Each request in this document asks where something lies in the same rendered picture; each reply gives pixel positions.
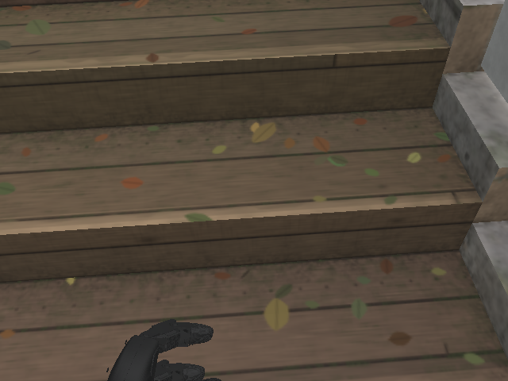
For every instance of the robot left hand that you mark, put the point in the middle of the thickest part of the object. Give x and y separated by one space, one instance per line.
138 359

